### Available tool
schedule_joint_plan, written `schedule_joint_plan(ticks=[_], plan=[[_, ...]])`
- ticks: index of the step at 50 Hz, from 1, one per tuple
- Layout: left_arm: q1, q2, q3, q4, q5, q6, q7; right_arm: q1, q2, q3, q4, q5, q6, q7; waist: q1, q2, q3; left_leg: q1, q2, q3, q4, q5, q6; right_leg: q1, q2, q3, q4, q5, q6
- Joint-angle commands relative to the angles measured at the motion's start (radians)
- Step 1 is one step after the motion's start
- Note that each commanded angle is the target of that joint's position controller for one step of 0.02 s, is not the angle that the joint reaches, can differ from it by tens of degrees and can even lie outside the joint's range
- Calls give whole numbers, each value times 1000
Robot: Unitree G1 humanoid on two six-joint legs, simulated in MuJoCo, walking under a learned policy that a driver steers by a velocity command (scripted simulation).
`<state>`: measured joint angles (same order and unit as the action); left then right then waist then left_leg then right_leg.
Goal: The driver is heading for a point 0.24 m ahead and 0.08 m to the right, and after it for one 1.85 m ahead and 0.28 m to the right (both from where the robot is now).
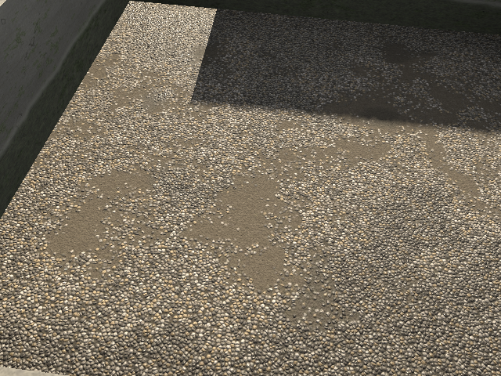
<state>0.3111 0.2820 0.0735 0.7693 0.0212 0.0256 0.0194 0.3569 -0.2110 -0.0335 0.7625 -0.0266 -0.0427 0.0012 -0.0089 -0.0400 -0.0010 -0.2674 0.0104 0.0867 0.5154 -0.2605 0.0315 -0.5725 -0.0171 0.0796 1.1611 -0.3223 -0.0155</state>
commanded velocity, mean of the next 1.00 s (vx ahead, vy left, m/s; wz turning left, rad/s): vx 0.13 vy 0.00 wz -0.23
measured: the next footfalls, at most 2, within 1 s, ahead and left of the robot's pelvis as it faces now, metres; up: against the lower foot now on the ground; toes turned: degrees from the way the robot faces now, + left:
right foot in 0.24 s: +0.21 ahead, -0.13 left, +0.00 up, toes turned -9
left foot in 0.76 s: +0.19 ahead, +0.12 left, +0.00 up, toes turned -22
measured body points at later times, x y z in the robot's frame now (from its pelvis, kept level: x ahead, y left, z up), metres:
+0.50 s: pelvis +0.08 -0.04 -0.01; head +0.09 -0.07 +0.44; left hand +0.26 +0.19 -0.11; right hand +0.19 -0.35 -0.10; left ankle +0.17 +0.12 -0.65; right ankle +0.17 -0.12 -0.74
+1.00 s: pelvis +0.11 +0.02 +0.00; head +0.14 +0.03 +0.45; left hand +0.34 +0.23 -0.10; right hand +0.11 -0.27 -0.11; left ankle +0.16 +0.13 -0.74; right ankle +0.11 -0.12 -0.73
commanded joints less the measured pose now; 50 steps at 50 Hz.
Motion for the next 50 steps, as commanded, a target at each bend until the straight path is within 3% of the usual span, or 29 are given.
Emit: schedule_joint_plan(ticks=[1,3,6,9,10,11,12,13,14,15,16,17,19,21,24,29,30,32,34,35,37,38,39,40,41,42,44,47,50], plan=[[-18,15,11,-88,17,12,-12,63,-145,-42,-29,-1,-26,-20,6,134,9,90,273,-204,-219,291,133,-148,-12,18,-15,115,-15],[-63,3,6,-116,11,19,-13,49,-133,-36,-33,10,-20,-23,19,129,23,71,285,-131,-177,433,132,-139,-13,-8,-85,164,-17],[-116,-23,-9,-146,6,18,-32,2,-146,-35,-53,5,-7,-27,21,158,27,-30,248,8,-97,527,94,29,8,-117,-268,203,-32],[-115,0,-7,-167,-7,23,-41,-11,-173,-43,-73,6,18,-35,12,215,-1,-33,246,34,15,493,56,165,48,-171,-387,136,-57],[-28,19,-3,-142,-11,23,-34,-35,-177,-49,-72,27,25,-43,49,201,-14,-30,220,36,154,587,37,257,70,-159,-490,107,-75],[81,34,7,-113,0,10,-23,-54,-195,-51,-80,42,30,-38,116,122,-85,-45,156,76,354,522,-4,412,98,-146,-622,264,-108],[115,155,32,-128,5,-3,-10,-22,-151,-44,-109,47,38,-32,116,-114,-150,-231,36,101,734,-76,-51,570,-142,175,-668,611,-187],[99,256,41,-152,-32,2,-14,77,-117,-32,-154,33,59,-32,39,-247,-302,-391,-36,-63,903,-425,-63,702,-367,541,-685,930,-317],[99,251,57,-151,-59,16,-8,-14,-180,-39,-159,18,77,-43,117,-193,-338,-459,-21,-150,910,-372,-68,669,-358,585,-795,501,-360],[53,177,35,-141,-42,26,4,-98,-194,-41,-172,25,82,-47,88,-128,-172,-516,4,-149,883,-302,-63,546,-309,535,-843,228,-323],[-20,109,14,-150,-25,38,13,-133,-188,-41,-171,20,88,-50,47,-88,-72,-499,31,-150,813,-225,-66,427,-248,465,-847,147,-267],[-72,77,3,-161,-18,40,15,-127,-177,-41,-160,15,101,-51,11,-88,-44,-429,47,-152,746,-180,-76,333,-192,395,-852,179,-227],[-91,88,6,-160,-12,27,7,-117,-166,-44,-142,10,133,-48,-15,-57,-56,-318,28,-135,703,-130,-83,237,-125,323,-862,202,-195],[-93,111,15,-159,-18,11,-2,-142,-154,-44,-144,11,152,-46,-25,-28,-71,-294,10,-143,669,-105,-81,228,-105,320,-871,174,-185],[-81,124,23,-167,-22,18,-4,-198,-155,-46,-159,10,163,-41,-11,-41,-49,-331,-7,-156,623,-87,-87,239,-99,381,-912,-69,-180],[-66,112,19,-175,-23,37,-11,-226,-138,-32,-147,12,152,-28,19,-78,-54,-283,-12,-148,445,-112,-74,281,-100,397,-945,-178,-171],[-91,66,-6,-193,-14,47,12,-232,-100,-22,-146,30,117,-38,6,-68,-15,-272,30,-226,390,-78,-61,276,-135,480,-927,-269,-183],[-103,53,-17,-189,-9,44,15,-187,-110,-13,-103,34,87,-27,13,-91,-51,-188,40,-199,251,-88,-36,295,-146,432,-942,-280,-159],[-67,74,-12,-158,-13,43,4,-137,-120,-12,-73,29,75,-12,24,-139,-74,-76,23,-152,172,-126,-24,285,-141,377,-951,-318,-143],[-59,87,-9,-140,-22,42,-5,-98,-120,-12,-53,24,77,-7,14,-153,-77,-25,8,-125,138,-108,-15,269,-123,334,-942,-348,-125],[-81,86,-7,-128,-41,37,-13,-77,-120,-6,-43,6,80,-8,-4,-120,-29,18,0,-113,6,-40,9,236,-93,271,-929,-362,-77],[-96,97,-1,-126,-47,34,-12,-82,-135,-4,-53,-7,78,-8,2,-91,5,-19,20,-156,-37,-40,28,253,-69,241,-887,-287,-51],[-116,85,-1,-129,-49,30,-7,-69,-153,0,-64,-16,75,-6,11,-25,5,-52,85,-252,-111,-69,56,285,-29,186,-787,-175,-30],[-108,54,-4,-144,-44,22,-5,-125,-225,-14,-73,-11,68,-9,74,193,62,-202,139,-408,-251,-250,95,328,37,68,-726,-60,-2],[-146,80,3,-145,-34,12,1,-170,-241,-20,-98,-5,64,-13,66,254,121,-258,163,-478,-331,-344,99,322,43,32,-692,24,14],[-179,72,0,-148,-20,6,3,-178,-235,-19,-109,6,61,-17,53,262,119,-238,165,-499,-345,-363,85,329,38,32,-693,77,12],[-206,57,-6,-140,-3,-4,12,-155,-258,-28,-129,24,64,-30,32,217,89,-145,168,-524,-303,-226,88,298,50,25,-673,93,23],[-250,37,-18,-158,-14,-15,8,-92,-255,-34,-150,45,81,-44,-13,200,16,57,170,-550,-209,108,122,193,49,25,-625,6,37],[-254,49,-19,-164,-30,-31,0,-54,-256,-42,-172,55,114,-50,-31,202,-59,205,159,-574,-118,398,137,159,46,22,-613,-33,48]])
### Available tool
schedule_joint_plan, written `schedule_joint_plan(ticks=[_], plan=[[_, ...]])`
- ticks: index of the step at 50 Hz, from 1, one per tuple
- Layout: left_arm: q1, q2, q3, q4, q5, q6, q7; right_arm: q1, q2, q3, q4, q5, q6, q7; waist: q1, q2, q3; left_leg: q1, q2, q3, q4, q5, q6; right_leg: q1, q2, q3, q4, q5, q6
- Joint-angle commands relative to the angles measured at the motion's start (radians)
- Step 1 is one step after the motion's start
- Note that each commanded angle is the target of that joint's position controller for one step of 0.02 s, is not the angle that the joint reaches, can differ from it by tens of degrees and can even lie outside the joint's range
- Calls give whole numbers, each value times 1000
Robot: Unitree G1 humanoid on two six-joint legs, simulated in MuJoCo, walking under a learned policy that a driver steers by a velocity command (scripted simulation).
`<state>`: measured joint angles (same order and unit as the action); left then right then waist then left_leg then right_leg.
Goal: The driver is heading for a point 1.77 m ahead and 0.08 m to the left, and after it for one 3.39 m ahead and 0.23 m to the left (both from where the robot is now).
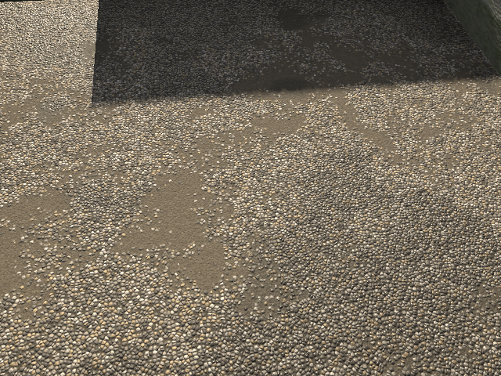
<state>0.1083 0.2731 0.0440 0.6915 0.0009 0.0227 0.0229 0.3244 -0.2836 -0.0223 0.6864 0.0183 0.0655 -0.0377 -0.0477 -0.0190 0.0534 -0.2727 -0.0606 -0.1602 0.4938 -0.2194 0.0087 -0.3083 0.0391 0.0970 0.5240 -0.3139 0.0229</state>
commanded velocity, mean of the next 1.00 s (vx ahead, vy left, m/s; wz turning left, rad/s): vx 0.24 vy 0.00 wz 0.08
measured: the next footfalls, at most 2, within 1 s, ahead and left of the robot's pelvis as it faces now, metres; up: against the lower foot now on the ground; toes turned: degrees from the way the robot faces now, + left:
right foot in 0.06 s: +0.06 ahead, -0.13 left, +0.00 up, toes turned +8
left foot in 0.42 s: +0.01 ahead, +0.12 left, +0.00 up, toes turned +12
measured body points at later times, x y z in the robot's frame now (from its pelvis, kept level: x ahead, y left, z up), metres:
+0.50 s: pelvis -0.01 +0.02 -0.01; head -0.01 +0.05 +0.43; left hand +0.07 +0.32 -0.13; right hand +0.19 -0.20 -0.09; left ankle -0.03 +0.12 -0.74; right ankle +0.02 -0.12 -0.70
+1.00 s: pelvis +0.08 +0.01 -0.01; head +0.11 -0.01 +0.43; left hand +0.20 +0.26 -0.11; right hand +0.26 -0.24 -0.12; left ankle +0.06 +0.13 -0.67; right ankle +0.10 -0.05 -0.74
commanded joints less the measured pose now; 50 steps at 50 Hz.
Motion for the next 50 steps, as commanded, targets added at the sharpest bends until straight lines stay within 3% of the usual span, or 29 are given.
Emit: schedule_joint_plan(ticks=[1,4,6,8,10,12,16,17,19,20,21,22,23,24,26,28,30,34,37,39,40,41,42,43,44,45,46,48,50], plan=[[-39,61,10,-83,-16,-32,-8,-26,-187,-56,-105,12,16,-13,14,183,-131,224,222,-335,-78,420,159,-86,-9,1,-1,-18,9],[20,91,18,-65,-6,-32,-19,-64,-181,-55,-139,21,35,-8,34,132,-189,123,169,-304,-34,382,113,125,-57,-20,-76,264,-6],[18,133,32,-61,18,-17,-31,-41,-157,-46,-161,15,23,2,24,-43,-188,-52,72,-193,11,19,52,250,-161,53,-54,450,-82],[-3,159,37,-60,24,8,-32,-34,-150,-44,-181,19,6,10,20,-170,-140,-142,19,-77,133,-170,8,245,-290,177,-144,469,-177],[-26,171,42,-64,20,20,-23,-69,-168,-53,-195,18,-2,14,34,-159,-97,-202,22,6,302,-276,-13,225,-364,225,-163,538,-245],[-44,157,36,-72,20,20,-16,-82,-177,-65,-196,22,6,14,32,-111,-89,-233,54,28,503,-351,-38,202,-389,192,-159,588,-274],[-49,165,47,-56,9,38,-24,-110,-111,-41,-215,21,23,26,44,-121,-68,-187,101,115,399,-262,-49,154,-293,31,-161,386,-213],[-19,132,38,-60,11,33,-35,-136,-124,-47,-195,-1,25,48,70,-134,-114,-102,24,200,308,-156,-28,123,-232,-63,-112,270,-150],[0,170,50,-53,0,38,-42,-138,-93,-36,-194,-18,32,60,57,-166,-131,17,-14,254,156,-115,7,55,-210,-69,-91,-50,-120],[-25,166,48,-66,-9,37,-35,-94,-83,-34,-172,-30,27,59,20,-113,-122,125,-29,259,61,-73,24,-35,-197,-70,-57,-211,-99],[-55,108,32,-85,-11,36,-25,-31,-99,-35,-155,-42,17,53,-23,46,-94,232,66,72,-54,-158,43,-184,-138,-116,122,-282,-55],[-110,31,4,-163,-13,40,-18,35,-236,-56,-168,-25,6,45,-45,373,-84,248,327,-308,-192,-123,114,-376,-18,-186,417,-384,-3],[-154,95,13,-168,7,45,-8,65,-270,-83,-148,-14,1,35,-92,317,-47,153,392,-448,-263,-194,212,-474,-32,-88,488,-301,-17],[-157,102,17,-159,-10,42,-4,27,-216,-66,-141,-20,-6,23,-60,242,-5,118,381,-413,-265,-259,225,-480,-60,-48,544,-215,-17],[-74,90,16,-114,-4,31,-9,-44,-134,-38,-131,-37,-20,14,8,177,-34,96,303,-260,-235,-243,172,-405,-71,-31,543,-122,-9],[21,77,16,-62,4,37,-21,-60,-102,-29,-123,-41,-32,16,29,142,-68,62,266,-137,-232,-130,158,-313,-42,-24,553,-45,0],[33,70,15,-55,-2,44,-27,-68,-83,-23,-114,-37,-42,21,34,124,-48,48,258,-67,-229,-76,143,-280,-13,14,491,17,-3],[-22,56,1,-85,13,46,-31,-46,-89,-30,-86,-33,-62,27,11,115,-13,33,273,23,-192,-20,153,-227,-21,-44,316,74,-26],[-50,63,-4,-115,17,44,-44,-1,-104,-41,-70,-36,-60,21,-21,127,-34,53,289,1,-162,-50,172,-193,-17,-118,297,-71,-62],[-23,57,-4,-129,10,40,-52,-4,-123,-50,-58,-30,-62,11,-7,129,-36,68,297,13,-105,2,161,-169,-18,-131,254,-93,-90],[36,33,-10,-128,1,35,-59,-50,-131,-54,-66,-29,-61,4,40,111,-46,28,288,44,-48,29,129,-69,-13,-126,157,-37,-104],[167,20,-8,-84,4,28,-59,-100,-124,-52,-77,-21,-57,0,104,74,-77,-67,249,98,64,65,93,127,13,-119,42,16,-124],[288,79,7,-70,36,23,-45,-119,-94,-39,-91,-33,-54,-11,176,-116,-124,-193,137,235,425,140,24,333,-104,120,-59,113,-163],[292,196,29,-86,12,26,-33,-202,-24,-14,-185,-44,-39,-7,145,-271,-111,-498,-73,235,632,-361,-41,383,-309,463,-94,545,-304],[280,189,39,-86,-17,28,-22,-209,-70,-28,-167,-64,-30,-10,163,-180,-147,-495,-29,123,747,-380,-72,321,-321,479,-51,721,-366],[217,147,25,-102,-7,24,-11,-190,-82,-33,-155,-51,-32,-8,113,-132,-145,-480,-13,106,811,-325,-94,259,-304,404,-20,812,-372],[162,107,10,-116,2,23,-6,-185,-82,-30,-147,-50,-34,-9,82,-83,-138,-443,6,103,796,-258,-108,182,-265,340,-20,839,-344],[59,57,-15,-146,7,16,0,-171,-66,-22,-143,-69,-15,-13,29,-92,-144,-342,25,103,691,-178,-128,74,-182,251,-40,878,-283],[15,54,-23,-154,6,3,-9,-174,-54,-15,-141,-74,6,-18,13,-73,-168,-246,18,124,567,-145,-134,40,-134,204,-41,903,-246]])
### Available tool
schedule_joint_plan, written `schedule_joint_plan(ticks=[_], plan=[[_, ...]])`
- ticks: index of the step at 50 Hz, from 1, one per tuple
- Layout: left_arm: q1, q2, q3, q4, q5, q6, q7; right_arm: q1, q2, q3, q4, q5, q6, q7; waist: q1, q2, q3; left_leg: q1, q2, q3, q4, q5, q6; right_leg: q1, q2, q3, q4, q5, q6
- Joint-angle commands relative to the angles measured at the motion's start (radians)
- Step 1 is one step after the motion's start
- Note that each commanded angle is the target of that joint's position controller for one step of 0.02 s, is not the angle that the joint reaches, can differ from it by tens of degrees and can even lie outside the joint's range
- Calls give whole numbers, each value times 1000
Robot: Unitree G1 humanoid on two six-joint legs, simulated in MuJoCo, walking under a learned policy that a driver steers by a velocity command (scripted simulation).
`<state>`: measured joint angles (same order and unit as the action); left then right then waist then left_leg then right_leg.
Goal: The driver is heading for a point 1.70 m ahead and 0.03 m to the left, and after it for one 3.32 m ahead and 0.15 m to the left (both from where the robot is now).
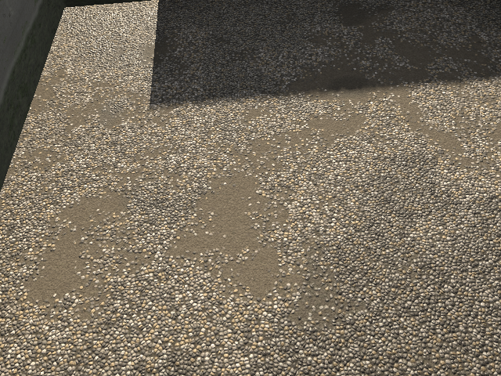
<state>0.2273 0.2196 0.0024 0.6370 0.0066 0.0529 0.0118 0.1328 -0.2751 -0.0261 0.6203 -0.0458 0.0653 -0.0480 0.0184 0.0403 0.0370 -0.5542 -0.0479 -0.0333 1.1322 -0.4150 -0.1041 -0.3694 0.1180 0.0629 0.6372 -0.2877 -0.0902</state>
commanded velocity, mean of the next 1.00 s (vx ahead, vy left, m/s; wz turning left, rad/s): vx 0.49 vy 0.00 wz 0.03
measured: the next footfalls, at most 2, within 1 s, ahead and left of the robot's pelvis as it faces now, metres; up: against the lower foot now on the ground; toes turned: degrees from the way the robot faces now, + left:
left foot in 0.20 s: +0.10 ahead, +0.09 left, +0.00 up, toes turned +1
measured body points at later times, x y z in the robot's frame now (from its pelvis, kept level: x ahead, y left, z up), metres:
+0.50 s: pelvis +0.05 -0.01 +0.00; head +0.03 -0.02 +0.45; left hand +0.31 +0.16 -0.05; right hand +0.15 -0.25 -0.11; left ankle +0.06 +0.10 -0.72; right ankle +0.04 -0.09 -0.72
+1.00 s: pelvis +0.05 -0.02 -0.01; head +0.05 +0.00 +0.44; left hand +0.23 +0.22 -0.09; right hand +0.27 -0.23 -0.07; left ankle +0.06 +0.10 -0.72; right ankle +0.04 -0.09 -0.72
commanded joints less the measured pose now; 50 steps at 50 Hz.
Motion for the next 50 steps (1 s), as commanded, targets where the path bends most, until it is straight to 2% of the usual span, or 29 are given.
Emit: schedule_joint_plan(ticks=[1,2,3,6,7,8,9,10,11,12,13,14,15,17,18,21,22,24,25,30,32,33,36,38,39,41,43,44,50], plan=[[-116,107,17,-97,3,-32,-3,12,-52,-5,-74,-12,13,-10,-59,-118,-164,73,8,1,-170,74,-16,109,-184,221,-144,862,-104],[-95,113,17,-88,0,-36,-6,-4,-31,7,-80,-12,23,-10,-47,-134,-185,120,-2,14,-245,74,1,122,-165,226,-158,791,-89],[-103,123,18,-89,2,-32,-5,-30,-31,13,-88,-15,27,-6,-31,-130,-188,133,-12,19,-282,87,14,144,-167,258,-165,740,-78],[-127,132,24,-101,4,-13,-4,-80,-28,21,-102,0,18,2,-3,-101,-178,170,4,-4,-412,99,45,164,-181,345,-176,482,-79],[-131,153,30,-95,6,-10,-1,-81,0,33,-117,-1,13,9,-11,-114,-164,255,-9,18,-391,112,58,78,-185,361,-191,432,-80],[-155,146,28,-100,4,-4,1,-60,14,39,-119,-3,5,13,-33,-90,-148,315,-1,13,-465,117,75,34,-177,378,-184,371,-73],[-187,140,25,-106,-7,1,6,-22,19,40,-103,-1,-12,18,-49,-49,-162,411,25,-4,-595,185,102,17,-164,387,-153,269,-58],[-171,122,22,-111,-17,1,9,27,14,39,-94,-11,-23,16,-42,7,-199,579,108,-51,-578,299,141,-78,-138,350,-76,129,-32],[-131,73,7,-123,-27,1,3,-35,-49,22,-104,-5,-30,20,-2,188,-199,626,200,-172,-592,359,205,-186,-29,207,-21,-91,8],[-175,99,12,-131,-12,-4,1,-18,-66,19,-111,0,-36,28,-52,228,-157,582,292,-287,-664,386,266,-222,-3,127,70,-173,29],[-224,131,23,-131,5,-10,-2,15,-60,24,-108,5,-42,31,-78,159,-116,515,326,-341,-705,432,302,-210,-7,93,107,-170,47],[-245,129,24,-129,8,-16,-6,14,-50,30,-105,9,-47,34,-70,91,-102,454,328,-341,-722,433,307,-168,-27,78,121,-147,59],[-235,105,17,-127,7,-18,-15,-22,-42,36,-106,19,-53,35,-35,60,-98,388,301,-295,-723,399,284,-95,-49,60,86,-87,64],[-198,53,-1,-106,23,-17,-29,-89,-33,43,-111,38,-57,43,15,58,-114,257,202,-194,-713,291,215,121,-49,20,-32,12,60],[-197,40,-4,-103,41,-2,-24,-64,-39,41,-94,51,-55,43,17,50,-122,257,180,-178,-698,296,206,157,-50,-1,-41,15,47],[-212,61,-11,-110,28,14,-18,-96,-11,47,-103,43,-36,52,40,-49,-84,274,89,-78,-623,189,180,117,-97,36,-88,14,30],[-234,42,-21,-129,23,16,-17,-92,4,51,-102,35,-30,52,46,-87,-87,279,65,-49,-585,212,161,120,-119,58,-116,36,24],[-237,67,-20,-136,15,15,-10,-55,9,50,-94,27,-26,52,29,-153,-83,303,24,-19,-538,177,147,93,-168,119,-161,51,8],[-239,72,-21,-141,13,14,-7,-45,4,47,-90,26,-26,51,23,-162,-73,302,14,-18,-532,162,145,85,-184,136,-172,69,5],[-238,64,-19,-157,14,9,5,-24,-8,37,-70,28,-33,46,5,-113,-82,318,8,-55,-520,219,151,112,-179,83,-127,195,33],[-229,60,-16,-160,16,5,8,-30,-13,30,-71,30,-26,43,4,-93,-92,311,6,-68,-505,256,157,131,-169,49,-101,230,43],[-220,47,-20,-158,26,5,10,-39,-9,29,-76,27,-17,44,3,-90,-101,309,3,-78,-499,269,158,139,-170,34,-94,252,44],[-200,50,-13,-161,27,2,9,-59,-18,20,-82,30,-3,42,3,-61,-106,286,-5,-92,-477,302,162,154,-171,2,-65,285,53],[-189,54,-8,-162,28,1,9,-67,-20,16,-86,32,5,41,-1,-57,-114,271,-10,-104,-463,329,165,164,-173,-21,-49,295,58],[-187,59,-9,-162,28,-11,4,-90,-9,20,-105,31,8,49,-2,-76,-103,236,-12,-103,-458,300,159,172,-185,-18,-71,294,77],[-188,68,-3,-162,28,-20,2,-91,-17,17,-108,31,13,52,-11,-85,-110,218,-20,-101,-452,286,154,189,-206,-25,-67,325,72],[-185,67,0,-164,31,-23,2,-89,-28,12,-108,33,15,52,-16,-68,-127,219,-24,-111,-451,320,161,199,-205,-58,-50,311,69],[-197,56,-5,-168,33,-27,4,-112,-19,11,-119,46,20,46,-19,-67,-129,211,-23,-128,-461,324,159,214,-196,-77,-53,316,76],[-197,44,-1,-184,37,-29,-3,-108,-53,6,-127,53,33,40,-35,17,-116,107,11,-284,-547,350,209,257,-136,-159,18,110,96]])
Keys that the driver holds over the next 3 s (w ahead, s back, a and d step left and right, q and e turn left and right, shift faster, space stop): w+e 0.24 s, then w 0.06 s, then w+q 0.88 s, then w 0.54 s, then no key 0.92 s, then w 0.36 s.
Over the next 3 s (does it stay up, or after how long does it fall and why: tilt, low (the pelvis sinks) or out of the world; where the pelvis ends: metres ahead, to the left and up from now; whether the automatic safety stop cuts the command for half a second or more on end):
stays up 0.07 -0.02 0.00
